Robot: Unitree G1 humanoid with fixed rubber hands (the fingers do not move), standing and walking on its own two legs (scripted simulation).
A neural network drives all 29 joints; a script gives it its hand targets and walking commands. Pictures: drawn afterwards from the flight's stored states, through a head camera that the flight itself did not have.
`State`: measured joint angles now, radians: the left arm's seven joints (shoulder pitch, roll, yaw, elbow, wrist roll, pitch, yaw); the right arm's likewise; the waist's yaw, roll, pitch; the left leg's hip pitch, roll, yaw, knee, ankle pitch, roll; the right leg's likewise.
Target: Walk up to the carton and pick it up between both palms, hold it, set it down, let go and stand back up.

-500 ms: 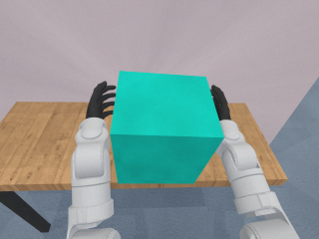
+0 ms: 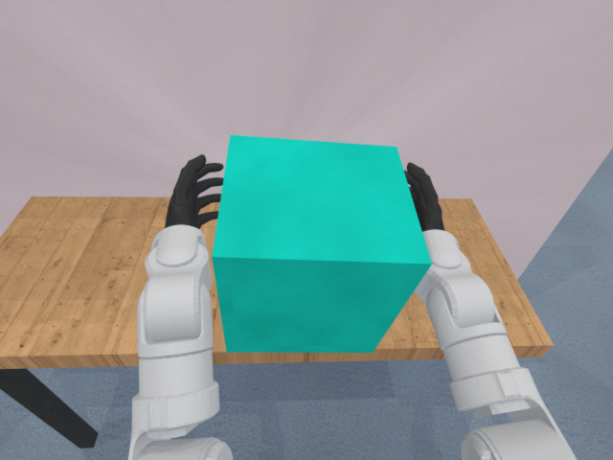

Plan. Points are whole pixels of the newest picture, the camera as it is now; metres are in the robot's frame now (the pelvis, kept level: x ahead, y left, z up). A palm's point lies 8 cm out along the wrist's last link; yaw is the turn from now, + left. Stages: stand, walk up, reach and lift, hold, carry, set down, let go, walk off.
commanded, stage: hold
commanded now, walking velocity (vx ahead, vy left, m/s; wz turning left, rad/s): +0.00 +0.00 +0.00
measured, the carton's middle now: (307, 253) +0.34 +0.01 +0.13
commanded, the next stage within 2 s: set down in 1.94 s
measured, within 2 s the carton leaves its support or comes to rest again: neither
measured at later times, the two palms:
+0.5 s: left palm (186, 225) +0.35 +0.15 +0.18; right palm (423, 228) +0.35 -0.14 +0.16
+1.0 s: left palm (185, 220) +0.35 +0.15 +0.18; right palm (423, 219) +0.36 -0.14 +0.17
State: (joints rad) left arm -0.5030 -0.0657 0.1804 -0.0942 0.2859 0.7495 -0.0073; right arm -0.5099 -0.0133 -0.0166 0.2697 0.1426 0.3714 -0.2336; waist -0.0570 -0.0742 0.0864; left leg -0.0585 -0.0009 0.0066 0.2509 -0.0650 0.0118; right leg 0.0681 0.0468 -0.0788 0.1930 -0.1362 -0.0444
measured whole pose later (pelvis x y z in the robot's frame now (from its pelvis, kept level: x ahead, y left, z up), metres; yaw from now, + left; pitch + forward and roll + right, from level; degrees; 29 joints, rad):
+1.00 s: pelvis +0.01 +0.00 +0.00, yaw +0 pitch -7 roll -1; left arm -0.47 -0.07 0.18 -0.19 0.28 0.77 -0.01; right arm -0.50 -0.02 0.01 0.19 0.19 0.39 -0.25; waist -0.07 -0.07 0.09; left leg -0.06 0.00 0.01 0.25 -0.07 0.01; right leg 0.07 0.04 -0.07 0.18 -0.14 -0.04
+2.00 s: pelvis +0.00 +0.00 +0.00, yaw +0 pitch -8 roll +0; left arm -0.50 -0.07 0.19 -0.13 0.29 0.78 -0.02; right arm -0.52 -0.03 0.00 0.25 0.18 0.41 -0.25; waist -0.07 -0.07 0.10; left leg -0.03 0.00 0.01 0.25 -0.07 0.01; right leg 0.09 0.04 -0.07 0.19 -0.14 -0.04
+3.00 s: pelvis +0.04 -0.02 +0.00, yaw +0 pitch -4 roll +0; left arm -0.35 -0.13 0.22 0.14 0.29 0.27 -0.04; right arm -0.37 0.03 -0.04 0.46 0.04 -0.06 -0.22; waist -0.04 -0.07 0.11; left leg -0.01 0.00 0.01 0.15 -0.07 0.00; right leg 0.10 0.05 -0.07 0.14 -0.15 -0.03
